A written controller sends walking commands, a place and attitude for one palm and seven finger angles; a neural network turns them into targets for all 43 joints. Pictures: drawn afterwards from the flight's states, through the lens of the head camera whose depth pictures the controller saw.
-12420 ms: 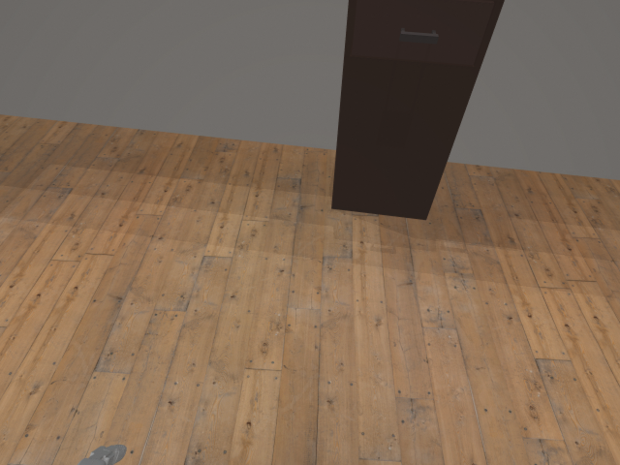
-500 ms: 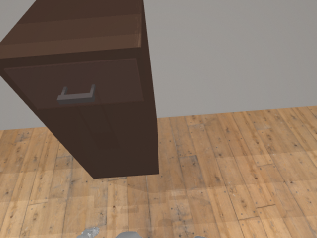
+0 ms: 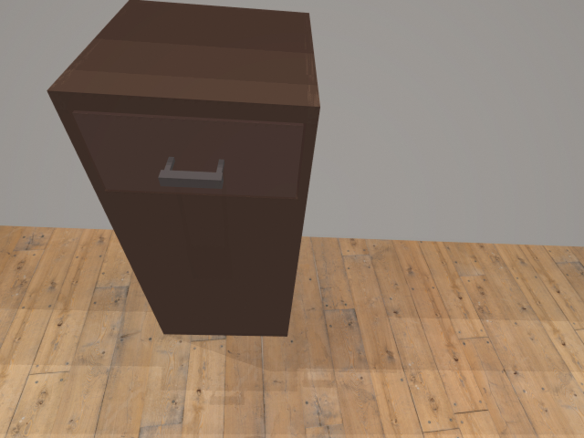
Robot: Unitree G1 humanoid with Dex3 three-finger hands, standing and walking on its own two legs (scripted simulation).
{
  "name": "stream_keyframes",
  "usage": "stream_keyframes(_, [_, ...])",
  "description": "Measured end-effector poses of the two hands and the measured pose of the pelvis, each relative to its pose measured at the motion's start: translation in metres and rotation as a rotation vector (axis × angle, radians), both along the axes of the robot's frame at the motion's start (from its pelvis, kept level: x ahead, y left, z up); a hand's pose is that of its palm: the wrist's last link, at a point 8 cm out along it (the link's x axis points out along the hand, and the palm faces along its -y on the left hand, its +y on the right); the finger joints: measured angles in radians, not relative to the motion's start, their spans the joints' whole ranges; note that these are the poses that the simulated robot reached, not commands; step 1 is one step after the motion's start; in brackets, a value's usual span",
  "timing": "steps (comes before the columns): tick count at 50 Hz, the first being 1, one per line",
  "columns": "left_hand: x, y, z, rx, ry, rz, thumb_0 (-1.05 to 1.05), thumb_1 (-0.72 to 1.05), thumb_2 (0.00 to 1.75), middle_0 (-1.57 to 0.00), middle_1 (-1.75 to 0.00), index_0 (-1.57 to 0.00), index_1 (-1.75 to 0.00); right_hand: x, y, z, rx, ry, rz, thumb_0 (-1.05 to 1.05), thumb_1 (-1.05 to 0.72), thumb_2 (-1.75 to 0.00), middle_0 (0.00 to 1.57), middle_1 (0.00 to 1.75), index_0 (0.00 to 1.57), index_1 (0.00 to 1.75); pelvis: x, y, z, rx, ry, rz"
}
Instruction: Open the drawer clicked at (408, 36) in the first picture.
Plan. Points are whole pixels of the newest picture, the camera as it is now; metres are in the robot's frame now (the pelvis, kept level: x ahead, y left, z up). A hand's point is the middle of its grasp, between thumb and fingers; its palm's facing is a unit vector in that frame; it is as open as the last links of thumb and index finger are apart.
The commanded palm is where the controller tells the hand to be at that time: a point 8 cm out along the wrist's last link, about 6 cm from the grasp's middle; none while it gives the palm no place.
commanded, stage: come to a stop and stand still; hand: left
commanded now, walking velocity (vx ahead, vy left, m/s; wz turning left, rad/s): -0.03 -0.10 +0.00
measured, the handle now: (193, 171) +0.54 +0.23 +0.03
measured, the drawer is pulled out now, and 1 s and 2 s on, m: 0.00 0.00 0.00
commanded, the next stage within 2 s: look again from close up in 0.68 s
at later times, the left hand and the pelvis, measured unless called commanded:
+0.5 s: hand out of the picture +0.07 +0.11 -0.18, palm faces +0.05 -0.97 -0.23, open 7.2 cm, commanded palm none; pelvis +0.01 -0.07 -0.01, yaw +1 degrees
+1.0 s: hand out of the picture +0.00 +0.14 -0.19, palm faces +0.06 -0.98 -0.21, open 7.4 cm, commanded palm none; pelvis +0.00 -0.04 -0.01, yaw +1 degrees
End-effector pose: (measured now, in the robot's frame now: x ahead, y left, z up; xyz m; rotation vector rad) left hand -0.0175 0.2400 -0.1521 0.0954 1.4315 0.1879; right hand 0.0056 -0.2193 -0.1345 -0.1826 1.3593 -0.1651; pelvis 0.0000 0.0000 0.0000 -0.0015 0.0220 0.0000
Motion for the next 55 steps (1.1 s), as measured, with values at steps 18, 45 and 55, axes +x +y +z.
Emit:
stream_keyframes(18, [0.077,-0.067,0.012,0.075,-0.141,-0.085,0.0,0.93,0.9,-0.2,-0.3,-0.2,-0.3,-0.035,-0.056,-0.032,0.062,0.144,-0.085,0.01,-0.91,-0.9,0.2,0.3,0.2,0.3,0.01,-0.057,-0.009,0.011,-0.031,0.012])
stream_keyframes(45, [-0.001,-0.076,0.003,0.027,-0.017,-0.026,0.0,0.91,0.9,-0.2,-0.3,-0.2,-0.3,0.001,-0.07,-0.023,0.009,0.012,-0.012,0.01,-0.91,-0.9,0.2,0.3,0.2,0.3,0.004,-0.055,-0.01,-0.012,-0.041,0.013])
stream_keyframes(55, [0.026,-0.019,-0.002,0.045,-0.148,-0.055,0.0,0.9,0.9,-0.2,-0.3,-0.2,-0.3,0.024,-0.046,-0.005,-0.051,-0.134,0.017,0.01,-0.91,-0.9,0.2,0.3,0.2,0.3,-0.007,-0.018,-0.011,-0.013,-0.068,-0.002])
